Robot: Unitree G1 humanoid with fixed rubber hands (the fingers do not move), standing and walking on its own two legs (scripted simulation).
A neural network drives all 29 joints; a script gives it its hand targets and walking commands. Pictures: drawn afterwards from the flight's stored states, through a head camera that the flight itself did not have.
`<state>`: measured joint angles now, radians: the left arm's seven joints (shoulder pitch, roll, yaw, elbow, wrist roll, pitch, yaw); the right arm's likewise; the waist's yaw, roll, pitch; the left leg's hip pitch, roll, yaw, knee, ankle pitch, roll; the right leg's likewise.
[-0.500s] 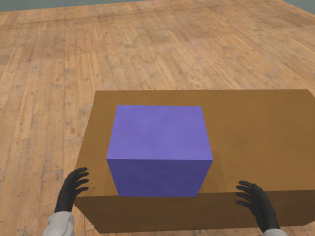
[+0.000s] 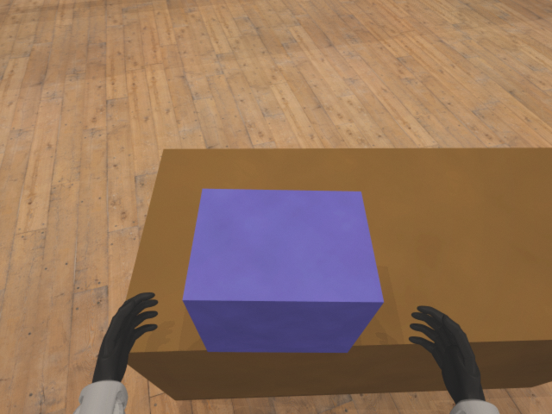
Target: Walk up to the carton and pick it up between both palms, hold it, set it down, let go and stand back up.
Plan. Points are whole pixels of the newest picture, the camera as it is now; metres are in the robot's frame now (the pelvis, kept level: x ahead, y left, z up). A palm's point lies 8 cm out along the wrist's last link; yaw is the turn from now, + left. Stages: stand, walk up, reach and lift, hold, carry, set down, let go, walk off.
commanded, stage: reach and lift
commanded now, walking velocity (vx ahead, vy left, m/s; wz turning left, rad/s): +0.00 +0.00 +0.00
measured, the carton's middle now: (279, 276) +0.37 +0.02 -0.08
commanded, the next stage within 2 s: none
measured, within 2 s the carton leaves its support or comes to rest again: neither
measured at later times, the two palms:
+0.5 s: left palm (116, 282) +0.30 +0.25 +0.03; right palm (439, 291) +0.30 -0.20 +0.03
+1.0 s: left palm (120, 224) +0.36 +0.24 +0.08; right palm (431, 231) +0.36 -0.19 +0.08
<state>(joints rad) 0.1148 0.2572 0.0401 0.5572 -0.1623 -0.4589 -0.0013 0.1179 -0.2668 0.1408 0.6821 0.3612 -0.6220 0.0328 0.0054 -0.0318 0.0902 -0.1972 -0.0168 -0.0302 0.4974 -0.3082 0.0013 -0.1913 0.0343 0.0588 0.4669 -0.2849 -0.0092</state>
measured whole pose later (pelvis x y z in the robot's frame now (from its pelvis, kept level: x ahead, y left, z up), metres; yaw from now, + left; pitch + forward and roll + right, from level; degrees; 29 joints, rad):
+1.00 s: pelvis -0.02 +0.00 +0.00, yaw +0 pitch +1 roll -1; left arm -0.63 0.34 0.04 0.93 -0.23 -0.05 0.01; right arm -0.63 -0.28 0.10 0.93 0.39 -0.05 0.00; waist 0.01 -0.02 0.01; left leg -0.21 -0.01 -0.03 0.47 -0.26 0.00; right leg -0.20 0.04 0.06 0.43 -0.23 -0.01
